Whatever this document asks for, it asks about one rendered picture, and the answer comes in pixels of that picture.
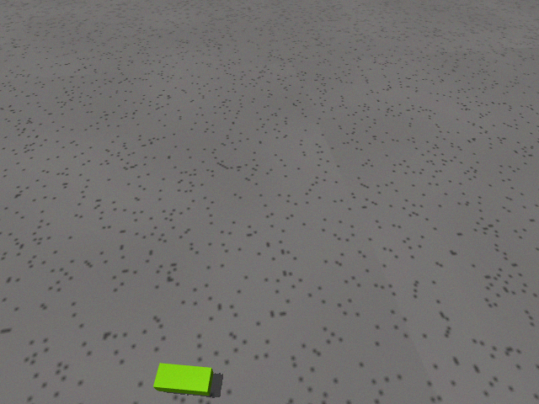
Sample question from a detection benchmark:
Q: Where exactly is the carton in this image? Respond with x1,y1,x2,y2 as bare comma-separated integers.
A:
153,363,213,396

